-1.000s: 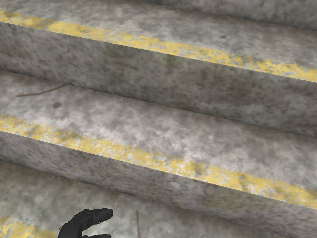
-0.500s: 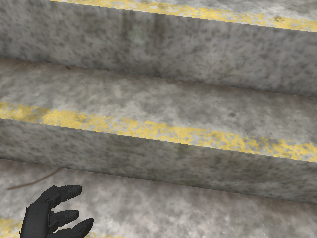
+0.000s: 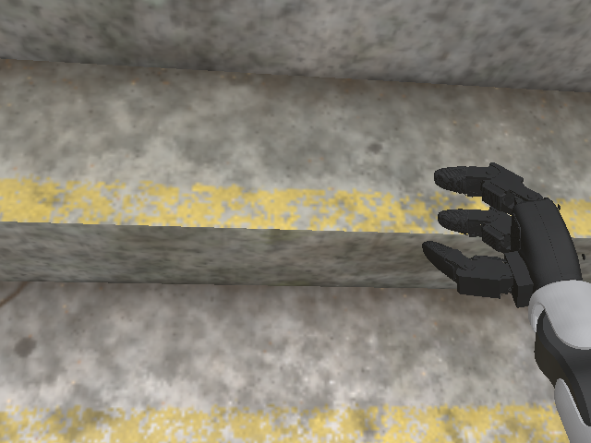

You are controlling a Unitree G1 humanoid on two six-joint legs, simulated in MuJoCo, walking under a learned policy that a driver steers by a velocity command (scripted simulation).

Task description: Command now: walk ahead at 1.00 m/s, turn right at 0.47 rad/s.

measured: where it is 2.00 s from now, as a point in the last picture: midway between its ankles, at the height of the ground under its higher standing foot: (329, 130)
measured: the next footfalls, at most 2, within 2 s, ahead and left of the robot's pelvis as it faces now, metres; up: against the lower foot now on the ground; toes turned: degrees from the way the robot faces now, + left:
right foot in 0.26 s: +0.15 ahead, -0.11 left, +0.15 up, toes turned +13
left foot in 0.44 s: +0.08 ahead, +0.21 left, +0.15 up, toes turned -8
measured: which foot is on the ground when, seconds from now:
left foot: down 0.00-0.14, up 0.16-0.42, down 0.44-0.94, up 0.96-1.00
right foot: up 0.00-0.24, down 0.26-0.44, up 0.46-0.92, down 0.94-1.00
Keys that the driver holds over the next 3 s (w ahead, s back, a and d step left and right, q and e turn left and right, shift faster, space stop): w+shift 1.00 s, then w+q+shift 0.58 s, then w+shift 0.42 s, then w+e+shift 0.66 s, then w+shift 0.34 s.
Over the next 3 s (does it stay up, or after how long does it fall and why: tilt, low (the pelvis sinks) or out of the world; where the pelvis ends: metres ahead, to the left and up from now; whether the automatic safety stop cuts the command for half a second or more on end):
stays up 1.15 0.27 1.15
